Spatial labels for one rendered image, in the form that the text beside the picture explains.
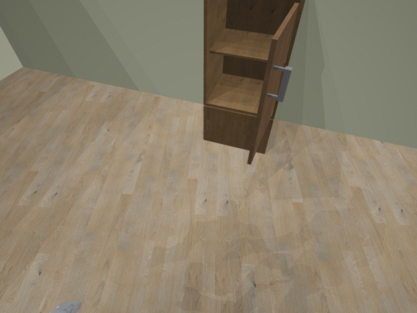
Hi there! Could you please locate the cupboard door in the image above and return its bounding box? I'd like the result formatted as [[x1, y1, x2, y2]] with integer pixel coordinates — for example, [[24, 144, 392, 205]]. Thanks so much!
[[247, 3, 299, 165]]

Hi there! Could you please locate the handle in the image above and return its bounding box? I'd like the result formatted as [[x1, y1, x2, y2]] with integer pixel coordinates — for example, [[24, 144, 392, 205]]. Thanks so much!
[[267, 65, 293, 102]]

